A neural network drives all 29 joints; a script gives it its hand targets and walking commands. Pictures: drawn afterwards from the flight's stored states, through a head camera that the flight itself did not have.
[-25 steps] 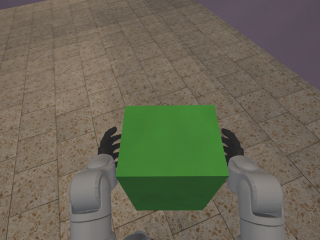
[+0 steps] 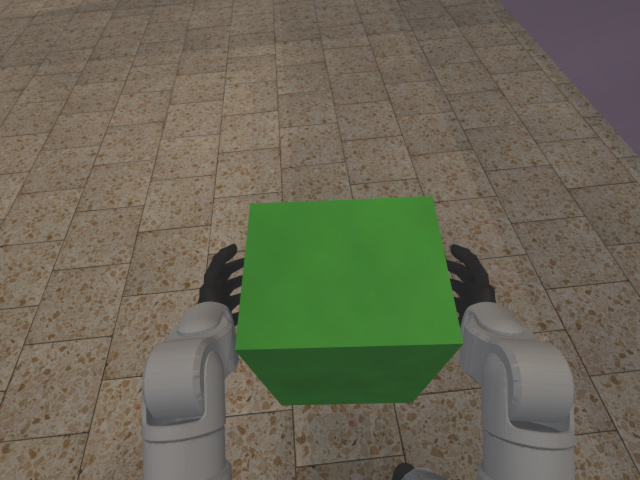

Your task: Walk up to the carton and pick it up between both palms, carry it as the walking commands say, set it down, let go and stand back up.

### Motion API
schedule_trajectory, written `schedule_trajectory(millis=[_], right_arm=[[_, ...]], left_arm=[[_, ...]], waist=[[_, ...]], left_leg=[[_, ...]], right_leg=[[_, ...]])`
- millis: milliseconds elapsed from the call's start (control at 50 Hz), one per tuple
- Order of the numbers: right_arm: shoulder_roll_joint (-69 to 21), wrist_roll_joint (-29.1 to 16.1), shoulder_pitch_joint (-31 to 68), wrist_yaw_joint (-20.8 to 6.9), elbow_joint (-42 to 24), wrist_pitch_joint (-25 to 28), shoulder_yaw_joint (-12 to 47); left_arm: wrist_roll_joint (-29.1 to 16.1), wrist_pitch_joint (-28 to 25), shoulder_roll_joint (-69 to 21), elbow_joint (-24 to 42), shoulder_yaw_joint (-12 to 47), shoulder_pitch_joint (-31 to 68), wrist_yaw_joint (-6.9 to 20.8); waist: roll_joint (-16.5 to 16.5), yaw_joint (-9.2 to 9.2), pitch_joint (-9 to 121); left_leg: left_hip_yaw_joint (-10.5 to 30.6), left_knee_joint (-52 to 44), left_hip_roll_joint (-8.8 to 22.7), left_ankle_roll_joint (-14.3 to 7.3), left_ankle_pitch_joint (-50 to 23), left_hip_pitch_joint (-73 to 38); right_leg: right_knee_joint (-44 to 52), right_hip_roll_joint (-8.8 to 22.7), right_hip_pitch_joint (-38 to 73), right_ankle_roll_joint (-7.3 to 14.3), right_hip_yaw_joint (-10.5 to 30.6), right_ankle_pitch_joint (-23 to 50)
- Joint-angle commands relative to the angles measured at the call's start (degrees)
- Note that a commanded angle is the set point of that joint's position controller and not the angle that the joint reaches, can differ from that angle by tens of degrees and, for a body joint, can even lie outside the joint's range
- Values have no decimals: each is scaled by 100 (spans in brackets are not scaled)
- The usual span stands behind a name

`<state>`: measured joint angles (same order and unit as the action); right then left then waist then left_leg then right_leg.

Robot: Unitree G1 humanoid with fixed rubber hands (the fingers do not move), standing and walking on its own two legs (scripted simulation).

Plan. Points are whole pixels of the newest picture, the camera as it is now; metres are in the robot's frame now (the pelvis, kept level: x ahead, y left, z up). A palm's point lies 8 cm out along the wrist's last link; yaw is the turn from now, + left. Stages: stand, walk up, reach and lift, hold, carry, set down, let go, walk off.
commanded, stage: carry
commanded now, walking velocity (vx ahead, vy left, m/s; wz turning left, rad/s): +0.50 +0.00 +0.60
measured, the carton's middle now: (344, 318) +0.31 -0.01 +0.02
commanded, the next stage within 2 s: none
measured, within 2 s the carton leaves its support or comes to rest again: neither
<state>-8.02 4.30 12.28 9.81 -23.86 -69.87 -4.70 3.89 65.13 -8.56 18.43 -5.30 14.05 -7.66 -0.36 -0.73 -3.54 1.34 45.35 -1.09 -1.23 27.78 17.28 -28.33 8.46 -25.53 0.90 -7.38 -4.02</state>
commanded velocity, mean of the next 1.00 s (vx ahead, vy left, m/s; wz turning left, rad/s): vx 0.32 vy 0.00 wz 0.38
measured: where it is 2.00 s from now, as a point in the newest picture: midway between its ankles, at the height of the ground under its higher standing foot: (312, 331)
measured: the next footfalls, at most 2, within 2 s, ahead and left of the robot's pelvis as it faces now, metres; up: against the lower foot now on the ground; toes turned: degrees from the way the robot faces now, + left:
left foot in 0.22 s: +0.17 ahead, +0.09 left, +0.00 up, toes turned +13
right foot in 0.44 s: +0.32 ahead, -0.13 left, +0.00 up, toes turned +8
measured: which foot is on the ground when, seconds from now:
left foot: up 0.00-0.20, down 0.22-0.44, up 0.46-0.78, down 0.80-1.00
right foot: down 0.00-0.22, up 0.24-0.42, down 0.44-0.82, up 0.84-1.00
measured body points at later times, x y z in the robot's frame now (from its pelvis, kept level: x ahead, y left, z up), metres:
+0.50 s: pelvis +0.27 -0.03 +0.01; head +0.30 -0.03 +0.46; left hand +0.51 +0.19 +0.08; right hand +0.59 -0.08 +0.08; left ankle +0.15 +0.05 -0.69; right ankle +0.28 -0.14 -0.72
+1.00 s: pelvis +0.52 +0.07 +0.02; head +0.59 +0.11 +0.46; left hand +0.72 +0.33 +0.05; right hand +0.84 +0.08 +0.05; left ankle +0.54 +0.14 -0.72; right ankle +0.56 -0.07 -0.67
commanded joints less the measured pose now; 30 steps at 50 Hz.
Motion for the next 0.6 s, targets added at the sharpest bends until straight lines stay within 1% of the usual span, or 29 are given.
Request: schedule_trajectory(millis=[0, 20, 40, 60, 100, 120, 140, 160, 180, 200, 220, 240, 260, 280, 300, 320, 340, 360, 380, 400, 420, 440, 460, 480, 500, 520, 540, 580], right_arm=[[-5426, -2312, 2756, -1737, -147, 94, 4255], [-5487, -2384, 3106, -1759, -394, 148, 4321], [-5544, -2472, 3329, -1757, -597, 164, 4389], [-5567, -2538, 3523, -1745, -757, 183, 4409], [-5548, -2605, 3683, -1718, -970, 205, 4378], [-5529, -2580, 3618, -1701, -967, 198, 4341], [-5520, -2544, 3452, -1694, -849, 179, 4289], [-5518, -2513, 3268, -1698, -691, 157, 4230], [-5476, -2469, 3108, -1701, -541, 147, 4148], [-5418, -2448, 2965, -1703, -402, 148, 4051], [-5467, -2403, 2898, -1696, -273, 149, 3981], [-5503, -2365, 2883, -1692, -237, 146, 3962], [-5562, -2325, 2890, -1680, -259, 124, 4017], [-5580, -2344, 3009, -1685, -336, 119, 4050], [-5608, -2361, 3082, -1672, -474, 132, 4052], [-5610, -2323, 3094, -1651, -560, 149, 4004], [-5569, -2259, 3089, -1624, -608, 159, 3968], [-5533, -2219, 3104, -1603, -641, 152, 3965], [-5496, -2194, 3199, -1590, -638, 130, 3992], [-5477, -2223, 3286, -1594, -710, 107, 4070], [-5491, -2304, 3329, -1637, -841, 83, 4205], [-5474, -2358, 3342, -1688, -740, 53, 4328], [-5549, -2414, 3323, -1702, -627, 39, 4376], [-5577, -2509, 3462, -1709, -752, 62, 4404], [-5619, -2563, 3599, -1694, -913, 120, 4418], [-5634, -2581, 3659, -1647, -1062, 179, 4401], [-5650, -2537, 3574, -1600, -1094, 197, 4347], [-5574, -2404, 3304, -1540, -985, 187, 4293]], left_arm=[[-1917, 197, -5458, -5, 3722, 2089, 1550], [-1992, 143, -5677, 118, 3868, 2323, 1547], [-2001, 122, -5798, 223, 3913, 2374, 1527], [-1979, 119, -5840, 265, 3879, 2373, 1505], [-2013, 144, -5868, 353, 3921, 2437, 1458], [-2034, 173, -5861, 363, 3953, 2425, 1444], [-2021, 210, -5856, 341, 3977, 2404, 1435], [-1989, 245, -5841, 328, 3991, 2413, 1429], [-1982, 278, -5830, 354, 4030, 2490, 1430], [-2013, 305, -5769, 474, 4078, 2682, 1432], [-2094, 329, -5670, 492, 4051, 2837, 1478], [-2107, 343, -5693, 411, 4008, 2671, 1488], [-2090, 369, -5735, 354, 3994, 2486, 1489], [-2081, 389, -5787, 248, 3984, 2431, 1490], [-2127, 389, -5820, 254, 3987, 2441, 1492], [-2207, 376, -5851, 284, 4035, 2481, 1497], [-2273, 369, -5855, 312, 4071, 2538, 1507], [-2309, 362, -5881, 340, 4097, 2578, 1509], [-2329, 358, -5943, 300, 4110, 2514, 1509], [-2321, 344, -5903, 265, 4077, 2400, 1511], [-2288, 305, -5786, 239, 3961, 2502, 1504], [-2201, 292, -5814, 114, 3813, 2353, 1486], [-2033, 279, -5770, 25, 3655, 2284, 1474], [-2013, 246, -5813, 194, 3663, 2382, 1457], [-2137, 211, -5938, 395, 3775, 2558, 1463], [-2277, 185, -5996, 620, 3900, 2726, 1475], [-2335, 195, -5973, 739, 3937, 2732, 1485], [-2305, 242, -5849, 675, 3904, 2527, 1493]], waist=[[1387, 221, 3371], [1378, 214, 3365], [1344, 204, 3251], [1348, 200, 3111], [1256, 175, 2985], [1142, 147, 2972], [913, 81, 3038], [588, -5, 3124], [-196, -130, 3210], [-1576, -201, 3173], [-1741, -167, 2805], [-1236, -126, 2711], [-978, -120, 2636], [-871, -107, 2548], [-874, -103, 2506], [-908, -106, 2594], [-918, -102, 2699], [-794, -38, 2831], [-493, 163, 3075], [554, 352, 3327], [2195, 239, 3074], [1837, 225, 3037], [1539, 230, 3033], [1133, 236, 2846], [1019, 232, 2708], [973, 232, 2689], [1118, 246, 2601], [1271, 255, 2548]], left_leg=[[60, 413, 354, -64, 431, 1926], [41, 20, 429, -31, 344, 1682], [-108, -420, 357, -13, 154, 1391], [-258, -837, 270, -28, -146, 1037], [-571, -1651, 53, -58, -788, 373], [-753, -2031, -74, -97, -1172, 92], [-843, -2424, -153, -205, -1512, -424], [-564, -2581, -46, -400, -1594, -1153], [508, -2800, 642, -713, -1179, -2022], [2310, -2925, 1767, -1224, -1968, -2883], [3348, -2820, 2035, -1725, -3417, -3512], [2839, -2455, 2059, -1806, -5096, -3729], [2075, -2260, 1886, -1607, -5317, -3761], [1659, -2216, 1683, -1381, -5164, -3721], [1423, -2167, 1517, -1226, -5330, -3642], [1297, -2114, 1411, -1093, -5487, -3465], [1167, -2031, 1332, -971, -5321, -3150], [850, -1809, 1154, -789, -4872, -2648], [200, -1161, 766, -448, -4309, -1503], [-394, -148, 172, -55, -3250, 92], [-679, 513, -449, 164, 200, 2024], [-307, 792, -134, 1, 790, 2317], [-125, 843, 75, -76, 646, 2558], [-181, 727, 198, -62, 461, 2845], [-267, 491, 248, -60, 201, 3079], [-364, 329, 244, -45, -147, 3152], [-543, 130, 169, -52, -464, 3214], [-691, -354, 138, -72, -1152, 2852]], right_leg=[[1166, 2047, 4423, 790, 1975, 113], [1198, 1928, 4143, 786, 1586, -124], [1257, 1782, 3743, 681, 1254, -169], [1288, 1717, 3345, 537, 928, -174], [1245, 1572, 2969, 280, 309, -339], [1157, 1473, 2888, 188, 74, -575], [835, 1311, 2655, 66, -191, -811], [286, 1095, 2112, -107, -372, -997], [-710, 728, 1181, -325, -629, -999], [-1825, 124, -181, -553, -694, -1865], [-2195, -434, -1400, -505, -71, -2947], [-2251, -257, -1680, -417, 323, -3027], [-1902, -236, -1787, -479, 238, -2972], [-1544, -286, -1762, -547, 197, -2812], [-1094, -378, -1582, -611, 173, -2531], [-684, -492, -1183, -644, 104, -2086], [-244, -585, -645, -640, 30, -1640], [402, -624, 202, -610, -35, -1123], [1283, -496, 1894, -486, 19, -528], [1742, 455, 3689, -130, 962, -913], [1625, 1734, 4879, 460, 2499, 1307], [1397, 1992, 4971, 781, 2656, 2862], [979, 2124, 5167, 914, 2495, 3053], [919, 2006, 5372, 819, 2119, 2767], [885, 1752, 5588, 608, 1631, 2844], [815, 1513, 5704, 453, 1227, 3113], [859, 1407, 5683, 389, 954, 3333], [994, 1296, 5479, 349, 427, 3462]])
